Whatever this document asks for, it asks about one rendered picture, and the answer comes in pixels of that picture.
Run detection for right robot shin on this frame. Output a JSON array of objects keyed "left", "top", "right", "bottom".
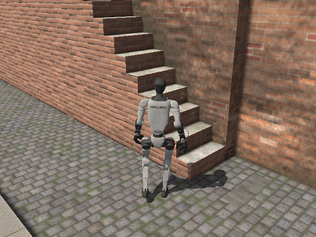
[{"left": 162, "top": 161, "right": 171, "bottom": 192}]

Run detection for robot left thigh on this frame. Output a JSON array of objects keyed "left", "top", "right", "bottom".
[{"left": 141, "top": 137, "right": 151, "bottom": 166}]

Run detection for right robot upper arm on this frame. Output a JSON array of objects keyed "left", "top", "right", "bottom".
[{"left": 169, "top": 100, "right": 181, "bottom": 128}]

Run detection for robot left hand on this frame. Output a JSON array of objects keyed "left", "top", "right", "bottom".
[{"left": 134, "top": 134, "right": 144, "bottom": 144}]

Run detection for left robot upper arm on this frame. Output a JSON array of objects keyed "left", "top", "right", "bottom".
[{"left": 136, "top": 99, "right": 149, "bottom": 125}]

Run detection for robot right hand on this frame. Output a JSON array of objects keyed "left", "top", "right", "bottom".
[{"left": 176, "top": 142, "right": 188, "bottom": 155}]

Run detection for left robot forearm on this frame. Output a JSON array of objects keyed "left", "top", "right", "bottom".
[{"left": 134, "top": 119, "right": 142, "bottom": 136}]

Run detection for right robot forearm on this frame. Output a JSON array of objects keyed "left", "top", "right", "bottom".
[{"left": 176, "top": 121, "right": 186, "bottom": 143}]

